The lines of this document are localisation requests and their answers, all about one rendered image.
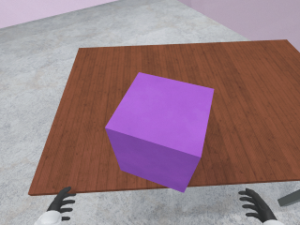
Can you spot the robot right hand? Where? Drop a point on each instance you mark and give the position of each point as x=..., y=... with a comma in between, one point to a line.
x=264, y=212

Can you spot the table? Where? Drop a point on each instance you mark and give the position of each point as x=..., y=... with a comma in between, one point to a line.
x=253, y=128

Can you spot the robot left forearm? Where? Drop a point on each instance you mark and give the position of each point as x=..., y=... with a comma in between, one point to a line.
x=50, y=218

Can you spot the carton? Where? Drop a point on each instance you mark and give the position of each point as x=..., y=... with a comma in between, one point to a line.
x=157, y=131

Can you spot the robot left hand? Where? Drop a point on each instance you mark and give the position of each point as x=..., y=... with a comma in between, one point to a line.
x=58, y=202

